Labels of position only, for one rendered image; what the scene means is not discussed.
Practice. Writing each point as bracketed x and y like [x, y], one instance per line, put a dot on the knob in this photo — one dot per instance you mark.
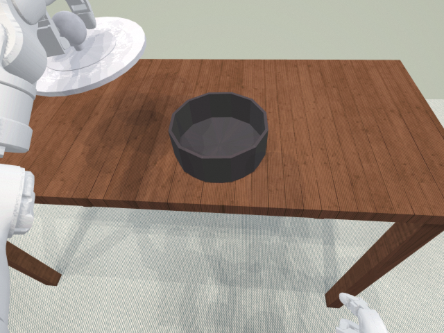
[71, 27]

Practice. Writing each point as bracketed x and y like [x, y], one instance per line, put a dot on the lid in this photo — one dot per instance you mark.
[109, 50]

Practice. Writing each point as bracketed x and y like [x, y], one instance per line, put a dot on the table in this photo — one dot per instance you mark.
[347, 139]

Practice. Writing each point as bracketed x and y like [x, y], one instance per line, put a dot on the robot left forearm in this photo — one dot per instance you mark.
[23, 61]

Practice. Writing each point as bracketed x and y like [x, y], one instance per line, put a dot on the right robot hand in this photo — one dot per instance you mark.
[369, 319]

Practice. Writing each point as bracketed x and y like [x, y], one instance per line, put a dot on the left robot hand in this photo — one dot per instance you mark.
[48, 34]

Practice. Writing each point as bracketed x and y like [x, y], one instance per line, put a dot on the pot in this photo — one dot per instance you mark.
[219, 136]

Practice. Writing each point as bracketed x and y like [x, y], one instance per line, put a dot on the left robot upper arm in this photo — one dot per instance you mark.
[16, 217]

